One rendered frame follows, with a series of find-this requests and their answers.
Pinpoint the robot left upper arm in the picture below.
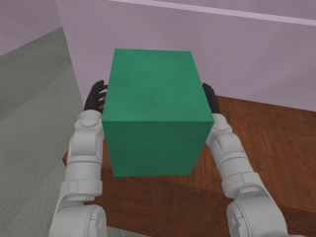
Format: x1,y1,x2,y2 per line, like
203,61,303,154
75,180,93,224
49,204,108,237

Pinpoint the robot right upper arm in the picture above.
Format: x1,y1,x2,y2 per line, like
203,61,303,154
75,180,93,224
226,196,306,237

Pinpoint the right robot forearm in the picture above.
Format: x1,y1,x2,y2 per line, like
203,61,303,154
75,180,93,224
205,114,287,232

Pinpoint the left robot forearm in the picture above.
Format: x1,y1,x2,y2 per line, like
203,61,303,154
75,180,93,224
48,110,105,237

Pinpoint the robot right hand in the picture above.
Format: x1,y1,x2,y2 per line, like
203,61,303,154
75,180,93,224
202,83,220,114

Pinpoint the robot left hand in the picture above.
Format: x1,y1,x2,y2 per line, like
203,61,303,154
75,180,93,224
84,80,109,113

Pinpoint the pedestal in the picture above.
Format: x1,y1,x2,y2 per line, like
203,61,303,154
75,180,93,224
62,95,316,237

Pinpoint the carton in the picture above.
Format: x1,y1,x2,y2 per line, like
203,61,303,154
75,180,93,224
101,48,214,177

